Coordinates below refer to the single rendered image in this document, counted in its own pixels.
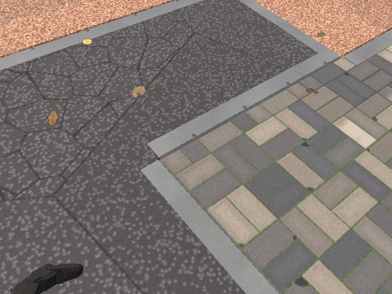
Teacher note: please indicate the left robot hand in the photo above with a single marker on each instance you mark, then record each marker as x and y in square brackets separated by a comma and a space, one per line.
[47, 276]

